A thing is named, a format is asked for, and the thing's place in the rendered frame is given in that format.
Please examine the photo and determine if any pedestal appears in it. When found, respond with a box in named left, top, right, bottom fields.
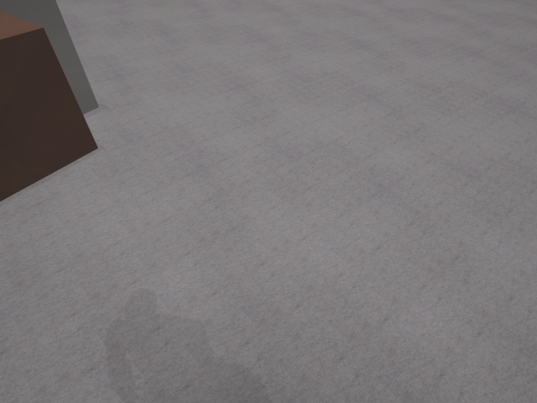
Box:
left=0, top=10, right=98, bottom=202

